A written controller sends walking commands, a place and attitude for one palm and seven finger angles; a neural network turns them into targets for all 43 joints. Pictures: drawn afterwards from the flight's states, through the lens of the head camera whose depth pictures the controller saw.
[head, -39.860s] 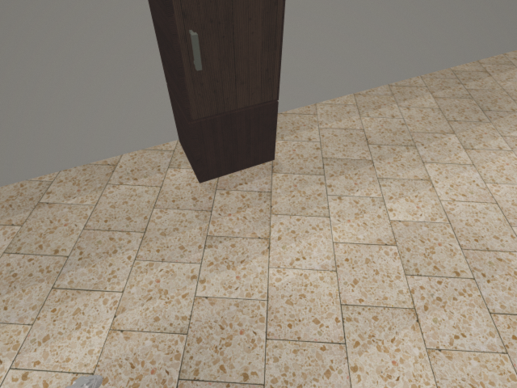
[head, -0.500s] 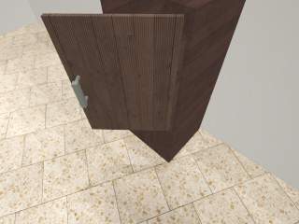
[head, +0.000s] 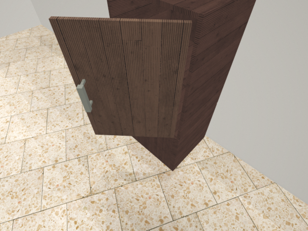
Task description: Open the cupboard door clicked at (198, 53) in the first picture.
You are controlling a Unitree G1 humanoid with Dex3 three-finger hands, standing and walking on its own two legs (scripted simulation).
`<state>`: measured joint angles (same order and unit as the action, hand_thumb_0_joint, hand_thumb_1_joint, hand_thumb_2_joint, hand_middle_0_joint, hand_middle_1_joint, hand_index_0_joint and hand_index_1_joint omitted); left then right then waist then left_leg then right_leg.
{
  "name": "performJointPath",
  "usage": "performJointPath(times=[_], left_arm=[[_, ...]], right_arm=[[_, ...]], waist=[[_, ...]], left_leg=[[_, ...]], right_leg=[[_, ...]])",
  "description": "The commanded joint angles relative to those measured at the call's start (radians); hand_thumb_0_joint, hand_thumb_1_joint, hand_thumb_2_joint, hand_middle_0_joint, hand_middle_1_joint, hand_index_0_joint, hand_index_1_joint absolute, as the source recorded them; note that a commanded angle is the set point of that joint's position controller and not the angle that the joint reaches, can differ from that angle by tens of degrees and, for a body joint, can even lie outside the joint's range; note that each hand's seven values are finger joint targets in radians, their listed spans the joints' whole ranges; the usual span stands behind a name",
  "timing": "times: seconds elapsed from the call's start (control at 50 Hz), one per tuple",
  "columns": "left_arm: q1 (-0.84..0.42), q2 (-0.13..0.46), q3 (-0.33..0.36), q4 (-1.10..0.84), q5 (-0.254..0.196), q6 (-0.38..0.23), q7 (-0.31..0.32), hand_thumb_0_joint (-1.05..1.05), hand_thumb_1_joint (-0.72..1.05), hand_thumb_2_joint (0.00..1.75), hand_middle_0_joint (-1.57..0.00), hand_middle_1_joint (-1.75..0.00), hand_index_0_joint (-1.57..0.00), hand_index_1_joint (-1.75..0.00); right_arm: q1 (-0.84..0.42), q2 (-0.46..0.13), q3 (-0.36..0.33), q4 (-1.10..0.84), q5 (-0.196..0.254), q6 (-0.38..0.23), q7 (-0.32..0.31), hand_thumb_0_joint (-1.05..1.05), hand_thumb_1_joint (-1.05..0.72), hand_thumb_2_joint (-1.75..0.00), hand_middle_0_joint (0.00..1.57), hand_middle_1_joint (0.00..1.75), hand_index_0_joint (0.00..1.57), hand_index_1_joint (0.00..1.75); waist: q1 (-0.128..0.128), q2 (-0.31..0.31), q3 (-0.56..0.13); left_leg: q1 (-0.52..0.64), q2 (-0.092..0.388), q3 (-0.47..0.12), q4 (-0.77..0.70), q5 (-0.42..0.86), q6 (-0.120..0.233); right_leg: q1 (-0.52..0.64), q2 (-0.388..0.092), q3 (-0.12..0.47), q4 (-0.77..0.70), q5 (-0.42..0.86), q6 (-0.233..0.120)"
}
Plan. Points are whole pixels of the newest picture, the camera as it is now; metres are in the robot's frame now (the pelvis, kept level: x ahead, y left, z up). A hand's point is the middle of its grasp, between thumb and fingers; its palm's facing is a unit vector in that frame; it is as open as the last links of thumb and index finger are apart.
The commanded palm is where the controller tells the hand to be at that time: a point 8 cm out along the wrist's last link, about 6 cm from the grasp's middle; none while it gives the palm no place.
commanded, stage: shuffle to correct the standing spot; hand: left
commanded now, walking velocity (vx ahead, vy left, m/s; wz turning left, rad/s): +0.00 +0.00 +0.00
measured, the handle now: (86, 95) +0.59 +0.31 -0.04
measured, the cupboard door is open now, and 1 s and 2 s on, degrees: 41 41 41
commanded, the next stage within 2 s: come to a stop and stand still in 0.76 s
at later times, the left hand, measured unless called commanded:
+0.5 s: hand out of the picture +0.03 +0.23 -0.19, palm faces +0.03 -0.97 -0.23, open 7.4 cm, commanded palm none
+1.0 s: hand out of the picture +0.04 +0.32 -0.20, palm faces +0.09 -0.96 -0.25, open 7.4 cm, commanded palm none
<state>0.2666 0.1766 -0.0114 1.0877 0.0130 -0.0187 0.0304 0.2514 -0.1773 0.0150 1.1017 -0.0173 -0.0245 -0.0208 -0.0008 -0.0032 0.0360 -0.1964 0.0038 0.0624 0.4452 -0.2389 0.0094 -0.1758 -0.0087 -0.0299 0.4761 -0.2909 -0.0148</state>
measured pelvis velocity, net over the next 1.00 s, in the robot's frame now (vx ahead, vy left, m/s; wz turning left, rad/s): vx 0.05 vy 0.11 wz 0.02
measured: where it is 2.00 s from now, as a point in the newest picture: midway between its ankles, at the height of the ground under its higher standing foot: outside the picture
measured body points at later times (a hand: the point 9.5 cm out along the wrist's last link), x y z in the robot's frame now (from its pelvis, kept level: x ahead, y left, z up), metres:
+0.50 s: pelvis +0.03 +0.03 -0.01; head +0.05 +0.04 +0.44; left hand +0.02 +0.28 -0.17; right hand +0.05 -0.20 -0.16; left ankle +0.00 +0.11 -0.74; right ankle -0.02 -0.09 -0.72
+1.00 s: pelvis +0.05 +0.11 -0.02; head +0.08 +0.13 +0.43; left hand +0.04 +0.37 -0.18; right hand +0.15 -0.13 -0.15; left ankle +0.08 +0.24 -0.74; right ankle +0.01 -0.05 -0.73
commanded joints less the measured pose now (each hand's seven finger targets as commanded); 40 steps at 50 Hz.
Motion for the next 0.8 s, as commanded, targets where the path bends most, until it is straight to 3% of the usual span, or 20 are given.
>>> performJointPath(times=[0.0,0.12,0.2,0.24,0.28,0.32,0.36,0.4,0.42,0.46,0.54,0.56,0.58,0.6,0.62,0.64,0.66,0.7,0.76,0.78], left_arm=[[0.039,0.126,0.021,-0.03,-0.002,-0.012,0.002,0.0,0.9,0.9,-0.2,-0.3,-0.2,-0.3],[0.047,0.137,0.028,-0.029,0.004,-0.012,0.002,0.0,0.9,0.9,-0.2,-0.3,-0.2,-0.3],[0.069,0.159,0.043,-0.038,0.004,-0.003,0.003,0.0,0.9,0.9,-0.2,-0.3,-0.2,-0.3],[0.08,0.175,0.054,-0.046,0.007,0.0,0.006,0.0,0.9,0.9,-0.2,-0.3,-0.2,-0.3],[0.084,0.182,0.064,-0.056,0.008,0.0,0.009,0.0,0.9,0.9,-0.2,-0.3,-0.2,-0.3],[0.074,0.183,0.075,-0.07,0.011,0.006,0.012,0.0,0.9,0.9,-0.2,-0.3,-0.2,-0.3],[0.055,0.157,0.074,-0.085,0.011,0.018,0.011,0.0,0.9,0.9,-0.2,-0.3,-0.2,-0.3],[0.021,0.102,0.06,-0.105,0.014,0.029,0.009,0.0,0.9,0.9,-0.2,-0.3,-0.2,-0.3],[0.001,0.085,0.054,-0.118,0.016,0.031,0.01,0.0,0.9,0.9,-0.2,-0.3,-0.2,-0.3],[-0.009,0.074,0.056,-0.124,0.012,0.033,0.008,0.0,0.9,0.9,-0.2,-0.3,-0.2,-0.3],[0.042,0.044,0.055,-0.116,0.012,0.028,0.003,0.0,0.9,0.9,-0.2,-0.3,-0.2,-0.3],[0.07,0.051,0.058,-0.109,0.013,0.023,0.006,0.0,0.9,0.9,-0.2,-0.3,-0.2,-0.3],[0.117,0.075,0.064,-0.097,0.014,0.014,0.01,0.0,0.9,0.9,-0.2,-0.3,-0.2,-0.3],[0.171,0.148,0.078,-0.088,0.022,0.002,0.018,0.0,0.9,0.9,-0.2,-0.3,-0.2,-0.3],[0.208,0.218,0.096,-0.085,0.018,-0.001,0.02,0.0,0.9,0.9,-0.2,-0.3,-0.2,-0.3],[0.223,0.211,0.097,-0.079,0.013,-0.009,0.026,0.0,0.9,0.9,-0.2,-0.3,-0.2,-0.3],[0.184,0.195,0.096,-0.088,0.017,-0.01,0.029,0.0,0.9,0.9,-0.2,-0.3,-0.2,-0.3],[0.107,0.177,0.092,-0.116,0.02,-0.008,0.027,0.0,0.9,0.9,-0.2,-0.3,-0.2,-0.3],[0.046,0.197,0.102,-0.141,0.024,-0.008,0.017,0.0,0.9,0.9,-0.2,-0.3,-0.2,-0.3],[0.041,0.206,0.105,-0.145,0.025,-0.005,0.013,0.0,0.9,0.9,-0.2,-0.3,-0.2,-0.3]], right_arm=[[0.024,-0.109,-0.021,-0.031,0.004,-0.013,-0.006,0.0,-0.9,-0.9,0.2,0.3,0.2,0.3],[0.021,-0.104,-0.024,-0.024,0.003,-0.008,-0.004,0.0,-0.9,-0.9,0.2,0.3,0.2,0.3],[0.024,-0.086,-0.025,-0.051,0.0,0.009,0.003,0.0,-0.9,-0.9,0.2,0.3,0.2,0.3],[0.02,-0.083,-0.03,-0.064,-0.001,0.014,0.004,0.0,-0.9,-0.9,0.2,0.3,0.2,0.3],[0.023,-0.081,-0.033,-0.076,-0.002,0.015,0.004,0.0,-0.9,-0.9,0.2,0.3,0.2,0.3],[0.041,-0.082,-0.036,-0.079,0.001,0.011,0.003,0.0,-0.9,-0.9,0.2,0.3,0.2,0.3],[0.081,-0.113,-0.041,-0.073,-0.002,0.006,0.002,0.0,-0.9,-0.9,0.2,0.3,0.2,0.3],[0.123,-0.158,-0.052,-0.075,-0.004,0.01,-0.005,0.0,-0.9,-0.9,0.2,0.3,0.2,0.3],[0.14,-0.146,-0.051,-0.08,-0.003,0.012,-0.009,0.0,-0.9,-0.9,0.2,0.3,0.2,0.3],[0.115,-0.14,-0.049,-0.103,-0.009,0.015,-0.01,0.0,-0.9,-0.9,0.2,0.3,0.2,0.3],[0.063,-0.139,-0.051,-0.133,-0.008,0.013,-0.009,0.0,-0.9,-0.9,0.2,0.3,0.2,0.3],[0.057,-0.137,-0.052,-0.137,-0.004,0.013,-0.009,0.0,-0.9,-0.9,0.2,0.3,0.2,0.3],[0.045,-0.133,-0.053,-0.144,0.002,0.012,-0.006,0.0,-0.9,-0.9,0.2,0.3,0.2,0.3],[0.042,-0.101,-0.053,-0.163,0.011,0.011,0.0,0.0,-0.9,-0.9,0.2,0.3,0.2,0.3],[0.015,-0.087,-0.057,-0.189,0.002,0.016,0.005,0.0,-0.9,-0.9,0.2,0.3,0.2,0.3],[-0.025,-0.099,-0.06,-0.186,-0.007,0.03,0.002,0.0,-0.9,-0.9,0.2,0.3,0.2,0.3],[-0.034,-0.089,-0.062,-0.183,-0.006,0.034,0.007,0.0,-0.9,-0.9,0.2,0.3,0.2,0.3],[-0.034,-0.077,-0.066,-0.177,-0.006,0.046,0.023,0.0,-0.9,-0.9,0.2,0.3,0.2,0.3],[-0.03,-0.047,-0.065,-0.184,0.0,0.054,0.041,0.0,-0.9,-0.9,0.2,0.3,0.2,0.3],[-0.038,-0.046,-0.063,-0.187,0.002,0.053,0.044,0.0,-0.9,-0.9,0.2,0.3,0.2,0.3]], waist=[[0.004,0.001,0.003],[0.013,-0.009,0.006],[0.021,-0.074,0.027],[0.025,-0.125,0.036],[0.027,-0.129,0.029],[0.02,-0.1,0.021],[0.007,0.035,-0.006],[-0.002,0.2,0.009],[-0.009,0.194,0.022],[0.0,0.157,0.005],[0.04,0.1,-0.047],[0.054,0.074,-0.047],[0.079,0.012,-0.062],[0.091,-0.188,-0.078],[0.098,-0.262,-0.048],[0.104,-0.22,-0.031],[0.086,-0.195,0.001],[0.052,-0.157,0.014],[0.028,-0.185,0.002],[0.032,-0.193,0.005]], left_leg=[[0.016,0.096,-0.094,-0.073,0.128,0.021],[0.004,0.081,-0.073,-0.047,0.1,0.017],[-0.081,0.037,-0.027,0.031,-0.01,-0.002],[-0.118,0.024,-0.008,0.081,-0.041,-0.009],[-0.124,0.025,-0.004,0.095,-0.049,-0.011],[-0.077,0.031,-0.007,0.043,0.021,-0.006],[0.033,0.089,-0.075,-0.007,0.217,0.028],[0.105,0.215,-0.233,-0.083,0.375,0.142],[0.127,0.247,-0.262,-0.097,0.458,0.193],[0.106,0.249,-0.256,-0.083,0.509,0.229],[0.044,0.197,-0.17,-0.035,0.515,0.199],[0.001,0.179,-0.156,-0.001,0.463,0.174],[-0.074,0.148,-0.13,0.056,0.351,0.132],[-0.25,0.043,-0.034,0.212,0.087,0.061],[-0.384,-0.041,0.015,0.389,-0.298,0.001],[-0.396,0.002,-0.06,0.534,-0.348,-0.015],[-0.431,0.016,-0.081,0.621,-0.319,-0.019],[-0.424,0.038,-0.081,0.676,-0.215,-0.032],[-0.315,0.043,-0.019,0.524,-0.128,-0.049],[-0.272,0.036,0.006,0.448,-0.111,-0.052]], right_leg=[[-0.032,-0.096,0.101,-0.097,0.149,-0.028],[-0.016,-0.115,0.119,-0.098,0.147,-0.039],[-0.002,-0.192,0.202,-0.137,0.07,-0.078],[0.017,-0.239,0.24,-0.147,0.13,-0.103],[0.029,-0.269,0.254,-0.123,0.227,-0.124],[0.016,-0.246,0.205,-0.056,0.291,-0.112],[-0.057,-0.148,0.091,0.061,0.191,-0.062],[-0.21,-0.029,-0.052,0.235,-0.175,-0.007],[-0.272,-0.024,-0.048,0.329,-0.294,-0.004],[-0.277,-0.05,-0.038,0.407,-0.311,-0.016],[-0.125,-0.052,-0.069,0.226,-0.131,-0.011],[-0.047,-0.058,-0.068,0.122,-0.043,-0.01],[0.066,-0.102,-0.023,0.013,0.063,-0.024],[0.208,-0.305,0.239,-0.078,0.215,-0.091],[0.245,-0.519,0.426,-0.141,0.511,-0.214],[0.177,-0.529,0.425,-0.134,0.626,-0.254],[0.15,-0.495,0.369,-0.121,0.646,-0.253],[0.073,-0.409,0.212,-0.124,0.542,-0.206],[-0.039,-0.342,0.083,-0.14,0.398,-0.144],[-0.068,-0.33,0.072,-0.141,0.344,-0.132]])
